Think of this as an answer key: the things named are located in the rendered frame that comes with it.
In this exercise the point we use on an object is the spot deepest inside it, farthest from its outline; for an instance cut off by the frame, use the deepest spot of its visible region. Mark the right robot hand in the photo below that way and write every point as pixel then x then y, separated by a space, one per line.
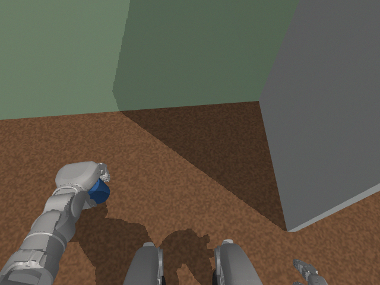
pixel 309 273

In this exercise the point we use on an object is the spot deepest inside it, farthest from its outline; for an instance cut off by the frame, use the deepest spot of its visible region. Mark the left robot hand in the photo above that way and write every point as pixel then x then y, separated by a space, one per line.
pixel 85 175

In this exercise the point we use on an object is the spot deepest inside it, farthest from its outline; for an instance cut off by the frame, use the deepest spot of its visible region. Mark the left robot arm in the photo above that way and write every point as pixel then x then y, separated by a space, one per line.
pixel 37 260

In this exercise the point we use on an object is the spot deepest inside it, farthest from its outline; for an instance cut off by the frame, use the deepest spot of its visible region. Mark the tin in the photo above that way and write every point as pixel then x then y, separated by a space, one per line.
pixel 99 192

